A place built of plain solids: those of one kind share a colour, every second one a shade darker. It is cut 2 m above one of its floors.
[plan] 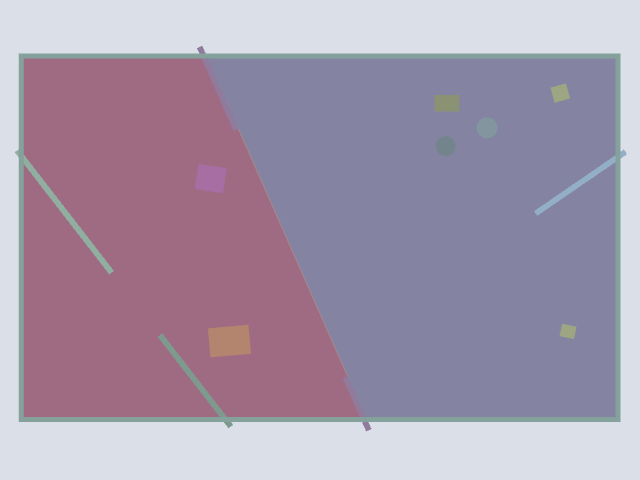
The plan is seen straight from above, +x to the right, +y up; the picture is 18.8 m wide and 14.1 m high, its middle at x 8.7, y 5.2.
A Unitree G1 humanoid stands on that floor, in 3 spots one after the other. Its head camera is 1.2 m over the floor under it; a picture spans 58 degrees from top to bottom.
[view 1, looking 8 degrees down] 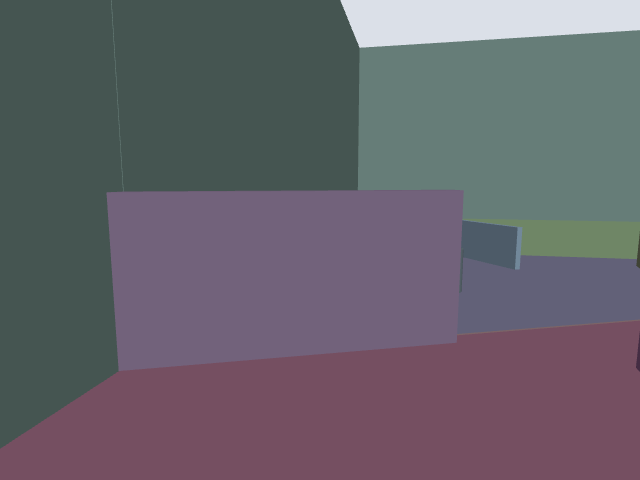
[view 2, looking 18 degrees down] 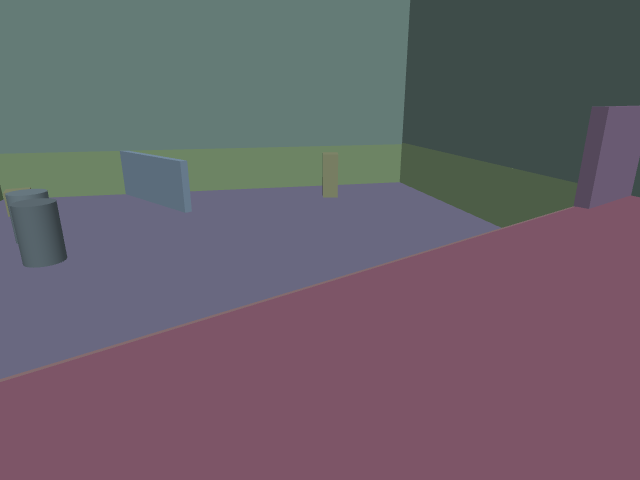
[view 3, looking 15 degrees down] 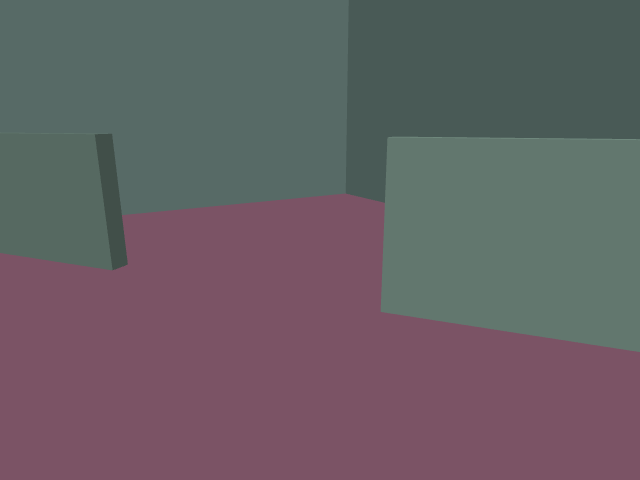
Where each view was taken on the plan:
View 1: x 2.95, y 8.75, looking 12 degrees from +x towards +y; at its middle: screen_live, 2.89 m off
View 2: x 5.34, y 5.24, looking -13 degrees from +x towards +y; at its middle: piece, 7.66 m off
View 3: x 4.35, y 6.35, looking -121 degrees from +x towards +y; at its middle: deck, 4.64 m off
